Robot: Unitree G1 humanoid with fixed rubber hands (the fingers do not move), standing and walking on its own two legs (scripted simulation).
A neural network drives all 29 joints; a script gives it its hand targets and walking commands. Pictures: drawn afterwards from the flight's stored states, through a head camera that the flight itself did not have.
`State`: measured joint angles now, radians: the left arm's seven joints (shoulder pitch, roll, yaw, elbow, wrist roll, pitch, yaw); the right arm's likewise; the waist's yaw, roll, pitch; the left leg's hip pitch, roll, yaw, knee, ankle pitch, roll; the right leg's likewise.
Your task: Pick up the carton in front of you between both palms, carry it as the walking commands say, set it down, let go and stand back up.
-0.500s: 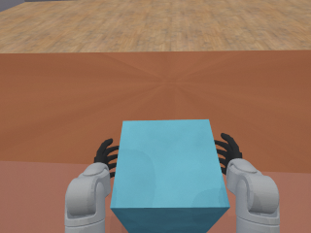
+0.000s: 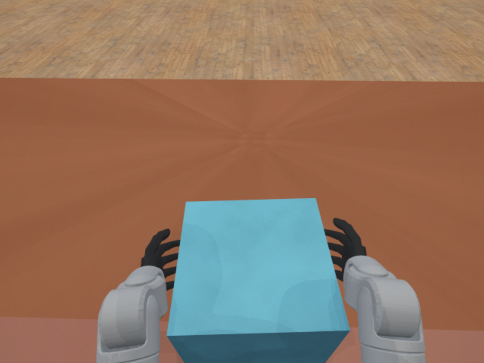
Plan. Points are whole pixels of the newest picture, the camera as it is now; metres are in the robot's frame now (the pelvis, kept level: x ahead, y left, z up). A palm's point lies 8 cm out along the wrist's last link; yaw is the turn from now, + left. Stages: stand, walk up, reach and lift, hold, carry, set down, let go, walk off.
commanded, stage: carry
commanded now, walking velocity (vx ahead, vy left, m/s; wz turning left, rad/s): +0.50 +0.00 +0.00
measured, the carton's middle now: (253, 292) +0.27 +0.00 +0.00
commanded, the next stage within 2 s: none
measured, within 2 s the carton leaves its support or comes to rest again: neither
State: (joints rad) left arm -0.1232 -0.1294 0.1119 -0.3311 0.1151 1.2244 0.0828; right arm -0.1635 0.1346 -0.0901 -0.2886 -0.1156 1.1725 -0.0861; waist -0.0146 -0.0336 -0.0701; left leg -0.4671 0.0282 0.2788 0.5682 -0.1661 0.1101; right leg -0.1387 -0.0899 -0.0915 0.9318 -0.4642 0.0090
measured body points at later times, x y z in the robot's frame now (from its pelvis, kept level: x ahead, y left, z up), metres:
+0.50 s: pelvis +0.32 -0.04 -0.01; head +0.35 -0.05 +0.44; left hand +0.66 +0.13 +0.10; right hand +0.69 -0.17 +0.10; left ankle +0.15 +0.07 -0.63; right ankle +0.42 -0.10 -0.72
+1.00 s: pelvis +0.66 -0.02 -0.02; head +0.72 +0.00 +0.42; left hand +1.03 +0.14 +0.06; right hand +1.04 -0.16 +0.07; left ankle +0.69 +0.04 -0.75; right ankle +0.50 -0.12 -0.64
